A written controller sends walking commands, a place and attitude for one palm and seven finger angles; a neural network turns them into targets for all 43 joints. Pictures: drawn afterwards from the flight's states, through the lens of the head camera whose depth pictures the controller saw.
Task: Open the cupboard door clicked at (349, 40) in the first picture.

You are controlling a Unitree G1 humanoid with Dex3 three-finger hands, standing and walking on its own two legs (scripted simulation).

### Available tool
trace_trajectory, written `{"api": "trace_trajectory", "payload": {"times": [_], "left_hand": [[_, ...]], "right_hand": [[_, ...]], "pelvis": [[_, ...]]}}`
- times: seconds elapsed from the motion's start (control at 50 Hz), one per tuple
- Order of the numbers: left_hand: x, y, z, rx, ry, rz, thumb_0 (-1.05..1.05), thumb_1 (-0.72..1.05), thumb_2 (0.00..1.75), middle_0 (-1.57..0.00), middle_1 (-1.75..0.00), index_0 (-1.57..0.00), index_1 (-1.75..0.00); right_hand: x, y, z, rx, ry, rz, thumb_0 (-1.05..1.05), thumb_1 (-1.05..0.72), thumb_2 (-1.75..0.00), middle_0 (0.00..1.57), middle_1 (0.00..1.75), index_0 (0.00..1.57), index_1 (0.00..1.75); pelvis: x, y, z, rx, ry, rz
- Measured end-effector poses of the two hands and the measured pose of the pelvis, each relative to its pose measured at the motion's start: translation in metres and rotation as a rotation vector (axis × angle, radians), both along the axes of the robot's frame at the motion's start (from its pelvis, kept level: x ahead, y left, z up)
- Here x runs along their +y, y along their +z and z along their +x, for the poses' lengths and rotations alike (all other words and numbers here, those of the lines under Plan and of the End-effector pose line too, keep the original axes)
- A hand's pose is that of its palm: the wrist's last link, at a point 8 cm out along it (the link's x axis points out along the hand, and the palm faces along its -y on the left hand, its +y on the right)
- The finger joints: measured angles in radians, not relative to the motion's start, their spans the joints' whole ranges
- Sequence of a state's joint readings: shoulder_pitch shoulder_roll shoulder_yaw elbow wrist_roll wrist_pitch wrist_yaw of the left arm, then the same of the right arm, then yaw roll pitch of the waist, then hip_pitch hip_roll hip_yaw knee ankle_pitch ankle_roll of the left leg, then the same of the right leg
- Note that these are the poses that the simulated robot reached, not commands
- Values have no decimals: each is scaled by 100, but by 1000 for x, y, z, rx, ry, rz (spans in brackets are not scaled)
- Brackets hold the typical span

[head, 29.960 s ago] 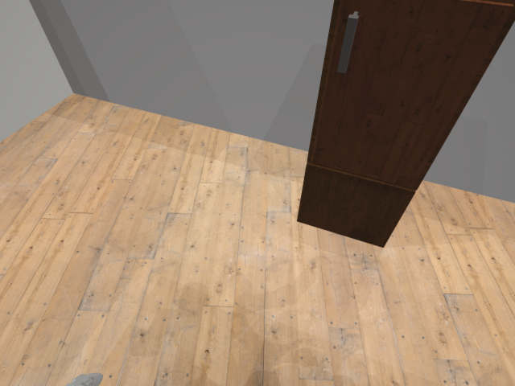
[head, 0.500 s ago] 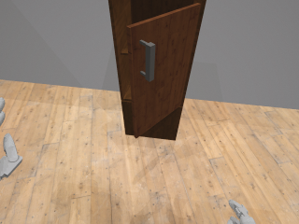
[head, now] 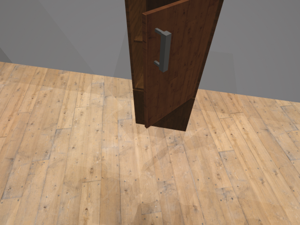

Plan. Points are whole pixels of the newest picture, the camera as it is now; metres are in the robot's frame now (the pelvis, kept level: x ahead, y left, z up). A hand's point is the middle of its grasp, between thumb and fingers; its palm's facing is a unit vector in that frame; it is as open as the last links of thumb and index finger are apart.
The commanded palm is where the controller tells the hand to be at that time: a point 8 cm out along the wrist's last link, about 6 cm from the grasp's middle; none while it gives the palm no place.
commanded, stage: let the arm hang, fingers relaxed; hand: left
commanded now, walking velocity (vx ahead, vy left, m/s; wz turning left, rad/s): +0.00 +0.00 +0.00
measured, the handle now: (160, 50) +0.64 +0.01 +0.12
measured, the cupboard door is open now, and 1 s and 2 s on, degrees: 51 51 51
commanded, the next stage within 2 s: look to check the result in 0.60 s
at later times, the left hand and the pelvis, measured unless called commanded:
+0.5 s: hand out of the picture +0.03 +0.18 -0.17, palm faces +0.03 -0.98 -0.21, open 7.4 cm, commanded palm none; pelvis +0.00 +0.00 +0.00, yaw -1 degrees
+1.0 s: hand out of the picture +0.03 +0.19 -0.17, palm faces +0.02 -0.97 -0.26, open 7.4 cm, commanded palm none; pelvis +0.01 -0.01 +0.00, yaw +0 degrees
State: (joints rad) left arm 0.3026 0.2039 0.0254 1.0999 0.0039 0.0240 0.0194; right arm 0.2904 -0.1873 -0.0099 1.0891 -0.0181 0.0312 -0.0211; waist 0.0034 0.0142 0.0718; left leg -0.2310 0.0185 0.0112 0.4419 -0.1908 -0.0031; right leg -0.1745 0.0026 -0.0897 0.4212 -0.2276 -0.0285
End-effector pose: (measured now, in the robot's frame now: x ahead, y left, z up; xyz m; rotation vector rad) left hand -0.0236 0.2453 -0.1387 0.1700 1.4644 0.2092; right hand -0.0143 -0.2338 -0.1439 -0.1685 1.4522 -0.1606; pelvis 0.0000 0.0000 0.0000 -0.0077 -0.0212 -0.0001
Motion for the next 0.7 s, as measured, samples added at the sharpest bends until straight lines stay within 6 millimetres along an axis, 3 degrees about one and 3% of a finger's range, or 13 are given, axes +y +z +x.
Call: {"api": "trace_trajectory", "payload": {"times": [0.06,0.14,0.46,0.7], "left_hand": [[3,3,-12,38,3,10,-1,94,90,-21,-30,-20,-30],[3,5,-14,42,3,15,0,92,90,-20,-30,-20,-30],[-19,1,41,-115,-36,-25,0,91,90,-20,-30,-20,-30],[-18,2,45,-101,-32,-11,0,91,90,-21,-30,-20,-30]], "right_hand": [[3,-2,-12,27,-13,10,0,-92,-90,20,29,20,30],[9,-6,-19,34,-22,28,0,-91,-90,20,29,20,30],[21,-10,2,-51,-31,66,0,-91,-90,20,29,20,30],[7,-7,11,-46,-28,44,0,-91,-90,20,29,20,30]], "pelvis": [[2,1,-2,-5,-3,1],[3,1,-3,-9,-5,4],[0,1,-3,-11,-11,12],[-5,2,4,-9,-9,11]]}}
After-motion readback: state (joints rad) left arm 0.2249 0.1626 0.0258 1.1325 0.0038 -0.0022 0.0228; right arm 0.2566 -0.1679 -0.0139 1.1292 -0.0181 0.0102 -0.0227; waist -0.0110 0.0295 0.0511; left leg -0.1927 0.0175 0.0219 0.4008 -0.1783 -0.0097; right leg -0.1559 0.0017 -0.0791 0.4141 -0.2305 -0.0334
